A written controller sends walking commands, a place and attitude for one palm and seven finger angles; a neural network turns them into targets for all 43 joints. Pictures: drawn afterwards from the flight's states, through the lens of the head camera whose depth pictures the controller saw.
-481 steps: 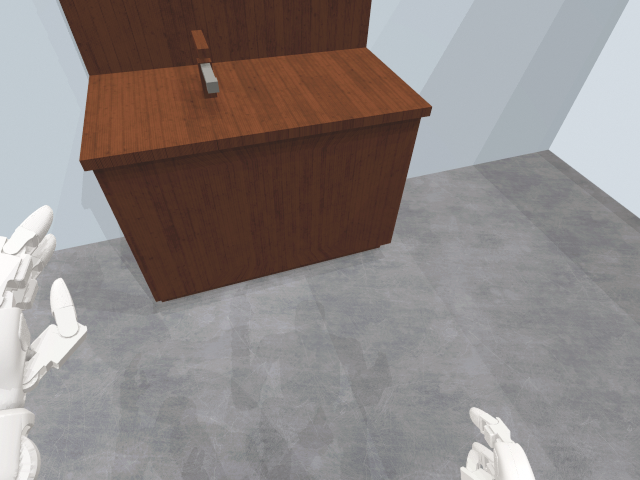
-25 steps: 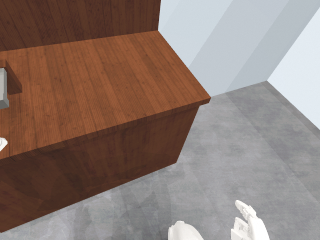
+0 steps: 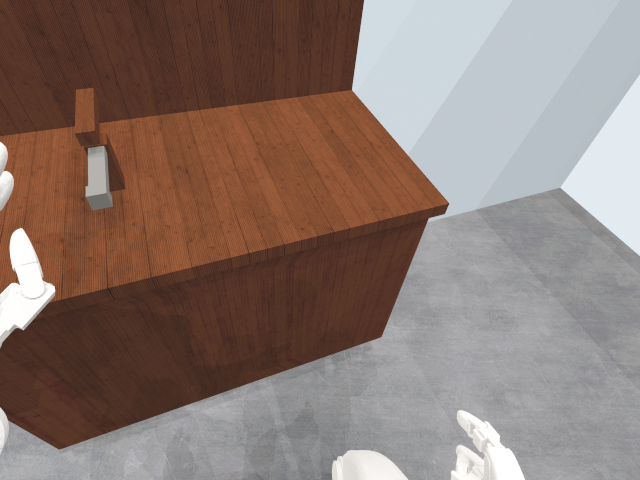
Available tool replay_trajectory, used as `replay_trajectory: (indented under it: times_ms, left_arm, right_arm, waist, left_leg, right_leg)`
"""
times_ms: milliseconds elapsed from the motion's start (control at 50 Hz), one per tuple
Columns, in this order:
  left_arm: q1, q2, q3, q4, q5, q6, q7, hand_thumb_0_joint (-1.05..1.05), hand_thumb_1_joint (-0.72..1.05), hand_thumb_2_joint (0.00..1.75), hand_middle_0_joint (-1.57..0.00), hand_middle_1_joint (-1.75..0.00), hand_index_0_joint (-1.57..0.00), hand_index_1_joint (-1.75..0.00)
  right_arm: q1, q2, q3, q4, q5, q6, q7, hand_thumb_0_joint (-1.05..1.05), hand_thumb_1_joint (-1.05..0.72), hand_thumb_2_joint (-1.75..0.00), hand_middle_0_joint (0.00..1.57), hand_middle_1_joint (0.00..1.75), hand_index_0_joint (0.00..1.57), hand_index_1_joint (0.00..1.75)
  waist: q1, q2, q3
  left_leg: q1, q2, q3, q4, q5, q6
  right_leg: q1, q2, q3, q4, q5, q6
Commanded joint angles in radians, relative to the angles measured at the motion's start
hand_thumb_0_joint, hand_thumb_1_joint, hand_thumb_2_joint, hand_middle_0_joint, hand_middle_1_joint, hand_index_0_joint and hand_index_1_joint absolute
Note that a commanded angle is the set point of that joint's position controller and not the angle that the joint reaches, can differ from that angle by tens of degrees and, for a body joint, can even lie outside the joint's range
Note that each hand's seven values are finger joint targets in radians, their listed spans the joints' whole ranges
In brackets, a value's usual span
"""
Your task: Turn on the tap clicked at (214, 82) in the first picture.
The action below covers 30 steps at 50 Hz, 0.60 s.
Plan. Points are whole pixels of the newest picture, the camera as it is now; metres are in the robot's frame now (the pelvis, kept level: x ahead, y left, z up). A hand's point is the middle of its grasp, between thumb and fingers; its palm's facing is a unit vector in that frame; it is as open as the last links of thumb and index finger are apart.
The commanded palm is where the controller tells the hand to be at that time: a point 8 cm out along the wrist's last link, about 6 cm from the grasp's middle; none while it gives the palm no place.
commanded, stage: come to a stop and stand still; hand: left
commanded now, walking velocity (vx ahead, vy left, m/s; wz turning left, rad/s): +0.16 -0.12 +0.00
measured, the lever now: (99, 196) +0.49 +0.35 +0.05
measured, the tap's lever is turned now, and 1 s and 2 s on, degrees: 0 0 0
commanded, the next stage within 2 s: look again from close up in 0.92 s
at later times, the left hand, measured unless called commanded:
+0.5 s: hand (61, 296) +0.22 +0.22 +0.21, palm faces +0.42 -0.80 -0.43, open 7.4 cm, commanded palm +0.16 +0.26 +0.20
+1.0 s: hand (71, 278) +0.25 +0.23 +0.19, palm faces +0.40 -0.84 -0.38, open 7.4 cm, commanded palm +0.19 +0.27 +0.20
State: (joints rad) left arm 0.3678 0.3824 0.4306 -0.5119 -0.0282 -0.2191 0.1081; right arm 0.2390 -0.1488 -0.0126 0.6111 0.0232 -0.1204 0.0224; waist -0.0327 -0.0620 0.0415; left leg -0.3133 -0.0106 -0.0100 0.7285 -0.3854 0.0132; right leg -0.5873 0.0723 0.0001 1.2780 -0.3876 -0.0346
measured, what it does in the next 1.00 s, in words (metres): steps on the spot: right foot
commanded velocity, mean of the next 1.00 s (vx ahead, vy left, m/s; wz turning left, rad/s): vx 0.01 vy -0.01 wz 0.00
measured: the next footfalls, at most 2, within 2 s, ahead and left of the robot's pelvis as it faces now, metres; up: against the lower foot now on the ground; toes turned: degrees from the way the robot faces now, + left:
right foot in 0.16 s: +0.05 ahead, -0.10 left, +0.00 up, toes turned -3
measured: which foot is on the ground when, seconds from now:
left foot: down 0.00-1.00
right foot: up 0.00-0.14, down 0.16-1.00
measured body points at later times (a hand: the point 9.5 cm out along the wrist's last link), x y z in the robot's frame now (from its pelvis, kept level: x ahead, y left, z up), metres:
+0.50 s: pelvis +0.00 -0.02 +0.02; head +0.03 -0.01 +0.46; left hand +0.19 +0.26 +0.23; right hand +0.16 -0.27 -0.07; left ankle +0.02 +0.11 -0.71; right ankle +0.01 -0.10 -0.71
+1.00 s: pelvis +0.03 -0.01 +0.03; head +0.04 -0.01 +0.48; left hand +0.22 +0.28 +0.21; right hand +0.20 -0.23 -0.05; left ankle +0.02 +0.11 -0.71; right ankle +0.01 -0.10 -0.71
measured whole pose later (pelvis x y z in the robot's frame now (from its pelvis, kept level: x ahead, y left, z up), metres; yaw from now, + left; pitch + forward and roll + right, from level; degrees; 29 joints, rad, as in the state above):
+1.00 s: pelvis +0.03 -0.01 +0.03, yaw +0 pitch +0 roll -1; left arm 0.46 0.37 0.34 -0.48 -0.06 -0.15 0.16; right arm 0.19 -0.20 0.03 0.58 0.02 -0.06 -0.03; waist 0.01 0.01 0.02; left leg -0.20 0.01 -0.01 0.47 -0.26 0.00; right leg -0.16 0.05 -0.06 0.40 -0.25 -0.05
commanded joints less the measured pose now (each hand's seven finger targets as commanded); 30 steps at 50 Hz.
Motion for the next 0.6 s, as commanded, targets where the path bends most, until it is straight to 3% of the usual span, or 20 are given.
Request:
replay_trajectory:
  times_ms: [0, 80, 120, 140, 160, 180, 200, 220, 260, 300, 340, 360, 400, 420, 440, 480, 500, 540, 560, 580]
  left_arm:
    - [0.025, 0.161, 0.104, -0.206, -0.021, -0.065, 0.004, 0.0, 0.9, 0.9, -0.2, -0.3, -0.2, -0.3]
    - [-0.027, 0.185, 0.125, -0.196, -0.02, -0.052, 0.004, 0.0, 0.9, 0.9, -0.2, -0.3, -0.2, -0.3]
    - [-0.068, 0.187, 0.105, -0.157, -0.012, -0.033, 0.009, 0.0, 0.9, 0.9, -0.2, -0.3, -0.2, -0.3]
    - [-0.078, 0.197, 0.103, -0.14, -0.011, -0.029, 0.016, 0.0, 0.9, 0.9, -0.2, -0.3, -0.2, -0.3]
    - [-0.074, 0.176, 0.067, -0.151, -0.027, -0.012, 0.018, 0.0, 0.9, 0.9, -0.2, -0.3, -0.2, -0.3]
    - [-0.062, 0.159, 0.033, -0.212, -0.038, -0.017, 0.023, 0.0, 0.9, 0.9, -0.2, -0.3, -0.2, -0.3]
    - [-0.004, 0.178, 0.06, -0.206, -0.043, -0.022, 0.028, 0.0, 0.9, 0.9, -0.2, -0.3, -0.2, -0.3]
    - [0.031, 0.195, 0.078, -0.228, -0.036, -0.031, 0.035, 0.0, 0.9, 0.9, -0.2, -0.3, -0.2, -0.3]
    - [-0.012, 0.24, 0.112, -0.305, -0.029, -0.05, 0.052, 0.0, 0.9, 0.9, -0.2, -0.3, -0.2, -0.3]
    - [0.022, 0.228, 0.107, -0.306, -0.024, -0.054, 0.069, 0.0, 0.9, 0.9, -0.2, -0.3, -0.2, -0.3]
    - [0.035, 0.218, 0.11, -0.298, -0.03, -0.059, 0.077, 0.0, 0.9, 0.9, -0.2, -0.3, -0.2, -0.3]
    - [0.043, 0.208, 0.106, -0.298, -0.037, -0.062, 0.078, 0.0, 0.9, 0.9, -0.2, -0.3, -0.2, -0.3]
    - [0.048, 0.187, 0.089, -0.249, -0.031, -0.061, 0.078, 0.0, 0.9, 0.9, -0.2, -0.3, -0.2, -0.3]
    - [0.029, 0.204, 0.093, -0.232, -0.027, -0.056, 0.071, 0.0, 0.9, 0.9, -0.2, -0.3, -0.2, -0.3]
    - [0.022, 0.187, 0.078, -0.204, -0.02, -0.049, 0.063, 0.0, 0.9, 0.9, -0.2, -0.3, -0.2, -0.3]
    - [0.036, 0.155, 0.048, -0.159, -0.014, -0.038, 0.055, 0.0, 0.9, 0.9, -0.2, -0.3, -0.2, -0.3]
    - [0.064, 0.145, 0.042, -0.114, -0.016, -0.027, 0.052, 0.0, 0.9, 0.9, -0.2, -0.3, -0.2, -0.3]
    - [0.079, 0.129, 0.018, -0.104, -0.034, -0.009, 0.048, 0.0, 0.9, 0.9, -0.2, -0.3, -0.2, -0.3]
    - [0.064, 0.137, 0.023, -0.117, -0.037, -0.005, 0.053, 0.0, 0.9, 0.9, -0.2, -0.3, -0.2, -0.3]
    - [0.044, 0.149, 0.021, -0.147, -0.036, -0.008, 0.06, 0.0, 0.9, 0.9, -0.2, -0.3, -0.2, -0.3]
  right_arm:
    - [-0.05, -0.178, -0.056, -0.151, 0.002, -0.005, 0.008, 0.0, -0.9, -0.9, 0.2, 0.3, 0.2, 0.3]
    - [-0.055, -0.171, -0.043, -0.173, -0.006, 0.0, -0.009, 0.0, -0.9, -0.9, 0.2, 0.3, 0.2, 0.3]
    - [-0.053, -0.171, -0.037, -0.163, 0.0, 0.004, -0.017, 0.0, -0.9, -0.9, 0.2, 0.3, 0.2, 0.3]
    - [-0.051, -0.16, -0.041, -0.163, 0.005, 0.006, -0.019, 0.0, -0.9, -0.9, 0.2, 0.3, 0.2, 0.3]
    - [-0.059, -0.172, -0.066, -0.191, 0.022, 0.002, -0.014, 0.0, -0.9, -0.9, 0.2, 0.3, 0.2, 0.3]
    - [-0.076, -0.217, -0.083, -0.2, 0.012, -0.009, -0.011, 0.0, -0.9, -0.9, 0.2, 0.3, 0.2, 0.3]
    - [-0.082, -0.177, -0.055, -0.176, 0.01, -0.005, -0.009, 0.0, -0.9, -0.9, 0.2, 0.3, 0.2, 0.3]
    - [-0.075, -0.163, -0.038, -0.163, 0.004, 0.009, -0.01, 0.0, -0.9, -0.9, 0.2, 0.3, 0.2, 0.3]
    - [-0.091, -0.15, -0.027, -0.153, -0.005, 0.019, -0.022, 0.0, -0.9, -0.9, 0.2, 0.3, 0.2, 0.3]
    - [-0.101, -0.126, -0.017, -0.156, -0.013, 0.003, -0.039, 0.0, -0.9, -0.9, 0.2, 0.3, 0.2, 0.3]
    - [-0.093, -0.133, -0.022, -0.149, -0.025, -0.019, -0.054, 0.0, -0.9, -0.9, 0.2, 0.3, 0.2, 0.3]
    - [-0.089, -0.145, -0.034, -0.155, -0.018, -0.035, -0.066, 0.0, -0.9, -0.9, 0.2, 0.3, 0.2, 0.3]
    - [-0.074, -0.175, -0.043, -0.156, -0.011, -0.04, -0.06, 0.0, -0.9, -0.9, 0.2, 0.3, 0.2, 0.3]
    - [-0.093, -0.156, -0.03, -0.155, -0.016, -0.04, -0.057, 0.0, -0.9, -0.9, 0.2, 0.3, 0.2, 0.3]
    - [-0.095, -0.164, -0.031, -0.153, -0.015, -0.04, -0.054, 0.0, -0.9, -0.9, 0.2, 0.3, 0.2, 0.3]
    - [-0.086, -0.172, -0.031, -0.156, 0.001, -0.042, -0.051, 0.0, -0.9, -0.9, 0.2, 0.3, 0.2, 0.3]
    - [-0.079, -0.175, -0.034, -0.158, 0.004, -0.042, -0.047, 0.0, -0.9, -0.9, 0.2, 0.3, 0.2, 0.3]
    - [-0.069, -0.184, -0.046, -0.169, 0.006, -0.031, -0.043, 0.0, -0.9, -0.9, 0.2, 0.3, 0.2, 0.3]
    - [-0.08, -0.184, -0.043, -0.164, 0.006, -0.025, -0.042, 0.0, -0.9, -0.9, 0.2, 0.3, 0.2, 0.3]
    - [-0.08, -0.172, -0.027, -0.159, 0.0, -0.019, -0.04, 0.0, -0.9, -0.9, 0.2, 0.3, 0.2, 0.3]
  waist:
    - [0.004, 0.238, -0.061]
    - [0.007, 0.26, -0.104]
    - [0.013, 0.15, -0.102]
    - [0.015, 0.007, -0.12]
    - [0.02, -0.239, -0.147]
    - [0.035, -0.185, -0.067]
    - [0.026, -0.002, -0.013]
    - [0.025, 0.075, -0.017]
    - [0.028, 0.08, -0.051]
    - [0.049, 0.001, -0.088]
    - [0.044, 0.067, -0.136]
    - [0.036, 0.136, -0.143]
    - [0.043, 0.283, -0.19]
    - [0.029, 0.351, -0.156]
    - [0.034, 0.314, -0.102]
    - [0.038, 0.175, -0.074]
    - [0.035, 0.082, -0.079]
    - [0.029, -0.085, -0.05]
    - [0.03, -0.041, -0.044]
    - [0.033, -0.025, -0.074]
  left_leg:
    - [0.033, 0.281, -0.323, -0.234, 0.159, 0.201]
    - [0.036, 0.248, -0.262, -0.136, 0.203, 0.136]
    - [-0.162, 0.164, -0.143, -0.008, 0.013, 0.094]
    - [-0.255, 0.07, -0.049, 0.212, -0.073, 0.063]
    - [-0.374, -0.053, 0.011, 0.505, -0.12, 0.014]
    - [-0.349, -0.012, -0.095, 0.561, -0.049, -0.004]
    - [-0.349, 0.035, -0.116, 0.573, -0.002, -0.008]
    - [-0.328, 0.06, -0.111, 0.539, 0.013, -0.011]
    - [-0.228, 0.087, -0.083, 0.294, -0.004, -0.007]
    - [-0.06, 0.061, 0.005, -0.02, 0.033, 0.011]
    - [0.149, 0.008, 0.078, -0.279, 0.166, 0.014]
    - [0.233, 0.055, 0.042, -0.371, 0.22, 0.025]
    - [0.319, 0.219, -0.192, -0.328, 0.435, 0.103]
    - [0.253, 0.25, -0.279, -0.37, 0.404, 0.124]
    - [0.16, 0.252, -0.263, -0.377, 0.337, 0.118]
    - [0.057, 0.191, -0.169, -0.313, 0.259, 0.078]
    - [0.007, 0.145, -0.116, -0.279, 0.17, 0.054]
    - [-0.043, 0.041, -0.027, -0.119, 0.069, 0.012]
    - [-0.062, 0.035, -0.023, -0.098, 0.089, 0.005]
    - [-0.069, 0.042, -0.033, -0.131, 0.112, 0.002]
  right_leg:
    - [-0.051, -0.036, 0.011, -0.16, 0.032, -0.004]
    - [0.214, -0.024, -0.088, -0.637, -0.003, -0.008]
    - [0.495, -0.036, -0.079, -0.816, 0.1, -0.017]
    - [0.573, -0.143, 0.066, -0.885, 0.066, -0.081]
    - [0.61, -0.348, 0.496, -0.953, 0.087, -0.195]
    - [0.438, -0.415, 0.586, -1.017, 0.09, -0.216]
    - [0.376, -0.43, 0.523, -0.98, 0.117, -0.266]
    - [0.347, -0.41, 0.433, -0.951, 0.169, -0.271]
    - [0.345, -0.377, 0.284, -0.926, 0.272, -0.223]
    - [0.343, -0.32, 0.184, -0.906, 0.265, -0.171]
    - [0.338, -0.239, 0.1, -0.867, 0.155, -0.098]
    - [0.333, -0.203, 0.07, -0.768, 0.189, -0.064]
    - [0.243, -0.087, -0.013, -0.634, 0.128, 0.015]
    - [0.232, -0.079, -0.013, -0.624, 0.0, 0.022]
    - [0.275, -0.082, -0.007, -0.681, -0.026, 0.017]
    - [0.408, -0.093, 0.0, -0.885, 0.129, 0.019]
    - [0.461, -0.122, 0.046, -0.93, 0.166, 0.011]
    - [0.405, -0.263, 0.272, -1.035, 0.093, -0.063]
    - [0.411, -0.305, 0.315, -1.043, 0.157, -0.094]
    - [0.469, -0.32, 0.277, -1.01, 0.251, -0.115]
